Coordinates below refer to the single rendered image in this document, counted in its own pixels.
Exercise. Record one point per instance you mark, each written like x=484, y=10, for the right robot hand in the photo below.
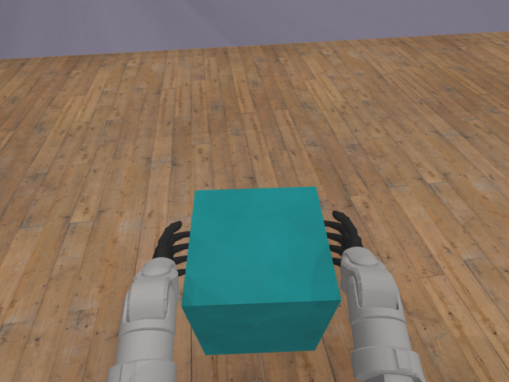
x=349, y=237

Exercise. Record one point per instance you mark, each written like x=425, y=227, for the left robot hand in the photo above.
x=165, y=246

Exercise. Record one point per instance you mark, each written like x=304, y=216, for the left robot forearm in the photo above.
x=148, y=326

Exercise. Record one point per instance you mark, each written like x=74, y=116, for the right robot forearm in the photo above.
x=382, y=350

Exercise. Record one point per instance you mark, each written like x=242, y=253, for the carton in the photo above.
x=259, y=275

